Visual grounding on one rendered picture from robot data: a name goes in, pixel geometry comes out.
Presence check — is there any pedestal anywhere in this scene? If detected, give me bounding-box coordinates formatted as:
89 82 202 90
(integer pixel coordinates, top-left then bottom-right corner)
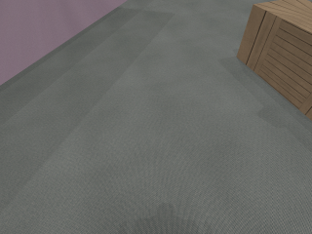
236 0 312 121

